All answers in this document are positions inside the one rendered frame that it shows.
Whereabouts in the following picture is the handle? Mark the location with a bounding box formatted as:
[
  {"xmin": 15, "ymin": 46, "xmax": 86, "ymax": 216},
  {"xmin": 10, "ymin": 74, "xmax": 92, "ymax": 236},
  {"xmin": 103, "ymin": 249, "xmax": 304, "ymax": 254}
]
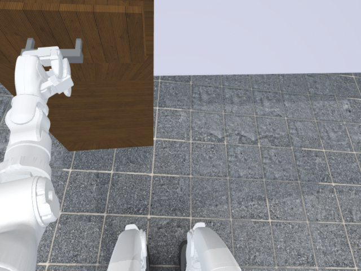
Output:
[{"xmin": 20, "ymin": 38, "xmax": 83, "ymax": 63}]

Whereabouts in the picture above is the left robot thigh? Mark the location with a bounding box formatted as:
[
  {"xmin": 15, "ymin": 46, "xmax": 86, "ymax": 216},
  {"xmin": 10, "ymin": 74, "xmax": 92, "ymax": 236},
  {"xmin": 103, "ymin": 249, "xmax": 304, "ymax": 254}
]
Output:
[{"xmin": 107, "ymin": 229, "xmax": 147, "ymax": 271}]

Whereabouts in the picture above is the left robot forearm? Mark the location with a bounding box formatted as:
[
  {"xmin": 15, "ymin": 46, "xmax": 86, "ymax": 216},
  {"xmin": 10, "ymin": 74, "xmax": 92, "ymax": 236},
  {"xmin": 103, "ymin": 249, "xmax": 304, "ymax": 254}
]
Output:
[{"xmin": 0, "ymin": 94, "xmax": 52, "ymax": 183}]

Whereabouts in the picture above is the cabinet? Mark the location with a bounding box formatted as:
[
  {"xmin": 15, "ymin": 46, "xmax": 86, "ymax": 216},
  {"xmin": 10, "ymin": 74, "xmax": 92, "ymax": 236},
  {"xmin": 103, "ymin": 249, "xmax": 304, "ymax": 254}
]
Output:
[{"xmin": 0, "ymin": 0, "xmax": 154, "ymax": 151}]

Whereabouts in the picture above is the robot left hand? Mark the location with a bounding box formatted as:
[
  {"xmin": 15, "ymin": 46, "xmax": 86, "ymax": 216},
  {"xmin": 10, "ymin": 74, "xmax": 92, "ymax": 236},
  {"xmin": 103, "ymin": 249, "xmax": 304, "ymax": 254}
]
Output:
[{"xmin": 15, "ymin": 46, "xmax": 74, "ymax": 104}]

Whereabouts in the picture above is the robot right shin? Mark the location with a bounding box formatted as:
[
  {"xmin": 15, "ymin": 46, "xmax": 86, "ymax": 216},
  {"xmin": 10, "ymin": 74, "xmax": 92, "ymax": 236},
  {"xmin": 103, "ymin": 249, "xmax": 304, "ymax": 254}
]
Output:
[{"xmin": 186, "ymin": 222, "xmax": 205, "ymax": 271}]

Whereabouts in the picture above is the robot left upper arm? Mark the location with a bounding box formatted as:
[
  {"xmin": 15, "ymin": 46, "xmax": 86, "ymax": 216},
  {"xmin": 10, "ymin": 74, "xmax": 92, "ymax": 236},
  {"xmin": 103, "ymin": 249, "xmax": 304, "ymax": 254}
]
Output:
[{"xmin": 0, "ymin": 176, "xmax": 60, "ymax": 271}]

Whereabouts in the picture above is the drawer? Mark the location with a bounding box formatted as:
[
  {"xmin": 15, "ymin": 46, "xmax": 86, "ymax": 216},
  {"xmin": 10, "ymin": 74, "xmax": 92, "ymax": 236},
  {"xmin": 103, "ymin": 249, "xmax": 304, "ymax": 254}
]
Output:
[{"xmin": 0, "ymin": 0, "xmax": 145, "ymax": 64}]

